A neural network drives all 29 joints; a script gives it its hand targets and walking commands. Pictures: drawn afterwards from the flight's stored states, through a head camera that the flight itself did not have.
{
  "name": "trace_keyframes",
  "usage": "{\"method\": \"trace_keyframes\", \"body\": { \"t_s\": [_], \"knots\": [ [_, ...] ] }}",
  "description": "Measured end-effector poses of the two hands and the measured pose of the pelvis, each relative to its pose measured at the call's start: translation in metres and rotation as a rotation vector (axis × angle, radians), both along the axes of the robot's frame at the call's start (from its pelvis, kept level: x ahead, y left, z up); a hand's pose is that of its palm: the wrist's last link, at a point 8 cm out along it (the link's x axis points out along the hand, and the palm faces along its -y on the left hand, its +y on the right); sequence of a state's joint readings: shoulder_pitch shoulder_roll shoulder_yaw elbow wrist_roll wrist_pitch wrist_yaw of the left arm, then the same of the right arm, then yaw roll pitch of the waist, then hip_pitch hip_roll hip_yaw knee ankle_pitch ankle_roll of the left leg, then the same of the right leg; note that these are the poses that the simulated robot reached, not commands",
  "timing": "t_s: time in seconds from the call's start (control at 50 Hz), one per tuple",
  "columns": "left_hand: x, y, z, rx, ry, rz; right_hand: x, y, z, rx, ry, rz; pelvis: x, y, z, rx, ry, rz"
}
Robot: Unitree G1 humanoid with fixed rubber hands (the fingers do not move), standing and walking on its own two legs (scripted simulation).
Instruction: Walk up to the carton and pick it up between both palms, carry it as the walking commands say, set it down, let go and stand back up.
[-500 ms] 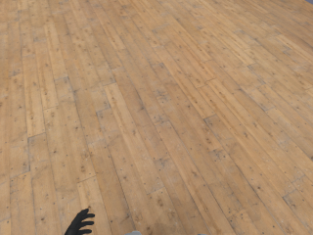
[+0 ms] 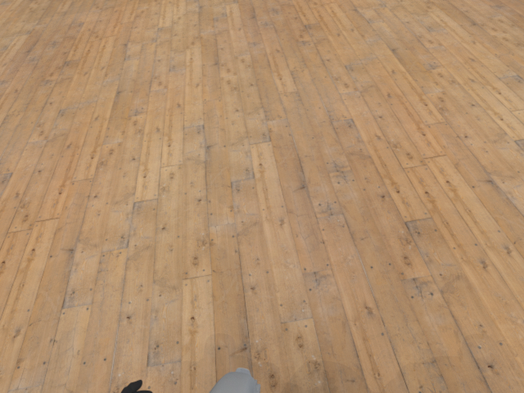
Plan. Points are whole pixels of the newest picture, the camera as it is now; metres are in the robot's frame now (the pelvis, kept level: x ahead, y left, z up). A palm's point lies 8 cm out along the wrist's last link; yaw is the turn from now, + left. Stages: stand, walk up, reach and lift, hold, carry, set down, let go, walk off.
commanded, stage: walk up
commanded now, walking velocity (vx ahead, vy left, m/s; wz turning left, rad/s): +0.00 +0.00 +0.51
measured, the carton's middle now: out of the picture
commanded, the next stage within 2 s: none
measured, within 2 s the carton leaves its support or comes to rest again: neither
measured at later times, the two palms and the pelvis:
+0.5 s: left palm out of the picture +0.06 +0.30 -0.13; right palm out of the picture +0.14 -0.22 -0.11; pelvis +0.00 +0.03 -0.01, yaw +14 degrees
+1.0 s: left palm out of the picture -0.07 +0.25 -0.11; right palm (379, 318) +0.27 -0.17 -0.12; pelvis +0.05 +0.00 -0.01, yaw +27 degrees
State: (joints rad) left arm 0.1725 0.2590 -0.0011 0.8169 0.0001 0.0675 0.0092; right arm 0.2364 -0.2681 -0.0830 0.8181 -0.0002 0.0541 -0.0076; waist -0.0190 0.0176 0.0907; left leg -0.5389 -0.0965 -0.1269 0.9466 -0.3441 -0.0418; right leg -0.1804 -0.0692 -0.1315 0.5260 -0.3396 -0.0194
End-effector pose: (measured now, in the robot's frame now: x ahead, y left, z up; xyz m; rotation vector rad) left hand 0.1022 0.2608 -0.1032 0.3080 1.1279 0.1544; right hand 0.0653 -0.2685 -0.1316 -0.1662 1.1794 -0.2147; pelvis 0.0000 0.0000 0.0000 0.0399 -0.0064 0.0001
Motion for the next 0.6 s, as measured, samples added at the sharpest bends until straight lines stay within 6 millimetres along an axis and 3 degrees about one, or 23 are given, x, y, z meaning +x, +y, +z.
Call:
{"method": "trace_keyframes", "body": {
  "t_s": [0.08,0.2,0.3,0.38,0.44,0.6],
  "knots": [
    [-0.027,0.001,0.011,0.036,0.023,0.054,0.012,0.001,-0.004,0.049,-0.013,0.038,0.000,-0.007,0.004,0.027,-0.020,0.038],
    [-0.037,0.004,0.013,0.036,0.003,0.102,0.024,0.006,-0.007,0.066,0.017,0.106,0.000,-0.008,0.003,0.017,0.002,0.101],
    [-0.056,0.012,-0.002,-0.004,0.017,0.170,0.044,0.019,-0.002,0.029,0.028,0.184,0.003,0.001,-0.001,-0.018,0.018,0.169],
    [-0.072,0.021,-0.027,-0.057,0.052,0.206,0.063,0.035,0.005,-0.020,-0.007,0.236,0.006,0.017,-0.010,-0.049,0.019,0.194],
    [-0.067,0.028,-0.042,-0.092,0.030,0.218,0.070,0.044,0.008,-0.063,-0.031,0.264,0.006,0.027,-0.017,-0.059,0.008,0.212],
    [-0.017,0.041,-0.009,-0.118,-0.197,0.255,0.086,0.051,0.042,-0.131,-0.037,0.355,-0.001,0.027,0.005,-0.105,0.005,0.311]
  ]
}}
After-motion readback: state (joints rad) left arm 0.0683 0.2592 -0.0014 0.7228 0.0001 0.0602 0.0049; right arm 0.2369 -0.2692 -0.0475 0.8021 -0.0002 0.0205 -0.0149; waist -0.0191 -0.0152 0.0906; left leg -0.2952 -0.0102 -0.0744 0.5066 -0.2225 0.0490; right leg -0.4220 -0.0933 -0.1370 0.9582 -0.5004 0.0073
